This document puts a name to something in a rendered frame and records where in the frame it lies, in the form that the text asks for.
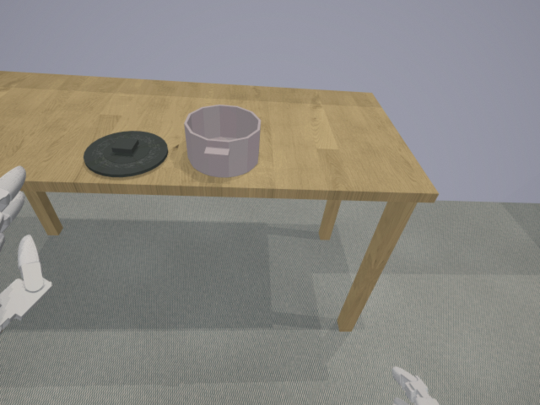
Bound lid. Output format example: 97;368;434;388
84;131;168;177

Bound pot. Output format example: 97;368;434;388
184;105;261;177

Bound table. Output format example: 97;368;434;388
0;71;439;332

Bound left robot hand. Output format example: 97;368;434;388
0;166;51;335

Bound right robot hand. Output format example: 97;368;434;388
392;366;440;405

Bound knob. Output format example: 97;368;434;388
112;138;139;154

